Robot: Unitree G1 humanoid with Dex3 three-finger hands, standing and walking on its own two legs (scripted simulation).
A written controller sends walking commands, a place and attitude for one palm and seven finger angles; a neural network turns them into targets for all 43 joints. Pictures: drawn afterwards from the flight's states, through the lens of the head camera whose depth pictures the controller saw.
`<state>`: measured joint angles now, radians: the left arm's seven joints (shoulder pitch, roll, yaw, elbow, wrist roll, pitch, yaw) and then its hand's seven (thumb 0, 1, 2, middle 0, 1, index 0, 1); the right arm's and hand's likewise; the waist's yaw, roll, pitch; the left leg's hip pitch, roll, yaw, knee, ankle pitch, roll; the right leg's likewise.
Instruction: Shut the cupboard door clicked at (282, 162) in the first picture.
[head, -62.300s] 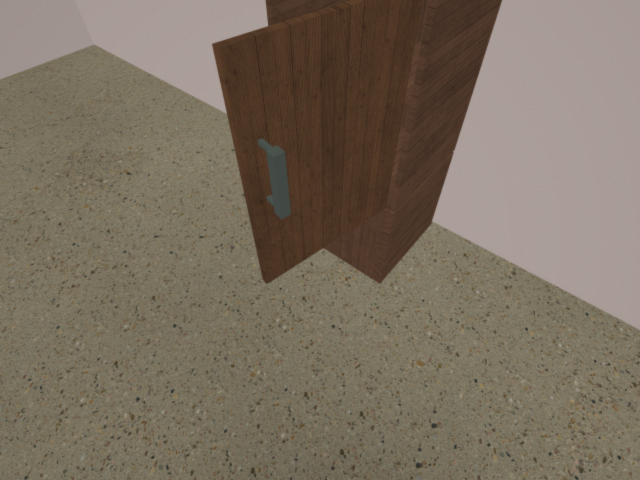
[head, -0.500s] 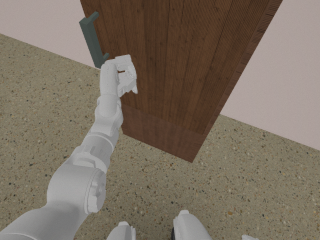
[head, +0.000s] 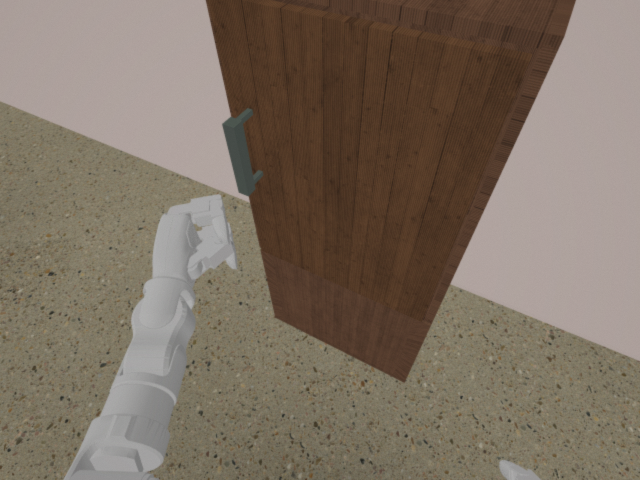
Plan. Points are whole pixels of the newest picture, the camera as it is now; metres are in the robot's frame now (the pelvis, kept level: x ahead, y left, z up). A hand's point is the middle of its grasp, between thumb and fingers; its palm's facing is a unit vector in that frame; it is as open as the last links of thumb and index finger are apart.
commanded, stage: draw the hand back to the body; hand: left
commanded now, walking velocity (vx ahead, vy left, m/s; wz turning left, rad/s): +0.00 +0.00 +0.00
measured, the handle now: (247, 153) +0.65 +0.13 +0.03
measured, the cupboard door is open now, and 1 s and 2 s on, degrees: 0 0 0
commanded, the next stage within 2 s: step back with the hand held close in 1.12 s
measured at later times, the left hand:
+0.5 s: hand (74, 310) +0.26 +0.23 +0.16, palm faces +0.30 -0.91 -0.29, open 4.3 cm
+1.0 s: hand out of the picture +0.20 +0.29 +0.18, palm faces +0.50 -0.79 -0.37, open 7.3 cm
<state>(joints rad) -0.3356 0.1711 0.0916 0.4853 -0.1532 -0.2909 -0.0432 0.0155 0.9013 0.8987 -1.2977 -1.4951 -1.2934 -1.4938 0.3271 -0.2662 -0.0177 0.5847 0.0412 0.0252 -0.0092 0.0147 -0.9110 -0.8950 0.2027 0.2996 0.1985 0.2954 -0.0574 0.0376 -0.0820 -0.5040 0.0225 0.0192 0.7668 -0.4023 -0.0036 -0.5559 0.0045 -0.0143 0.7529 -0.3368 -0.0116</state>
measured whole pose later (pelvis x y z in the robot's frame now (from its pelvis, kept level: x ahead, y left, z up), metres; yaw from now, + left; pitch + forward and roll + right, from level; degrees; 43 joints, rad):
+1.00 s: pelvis +0.01 +0.02 +0.03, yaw +1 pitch -4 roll +0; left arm 0.44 0.31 0.33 -0.35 -0.06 -0.06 0.11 0.01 0.89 0.90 -0.23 -0.33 -0.23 -0.32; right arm 0.21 -0.24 0.00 0.64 0.00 -0.09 -0.08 0.02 -0.91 -0.90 0.20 0.30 0.20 0.30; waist 0.07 0.07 0.00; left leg -0.07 -0.01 0.01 0.42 -0.27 0.02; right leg -0.11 -0.02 -0.03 0.41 -0.22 0.01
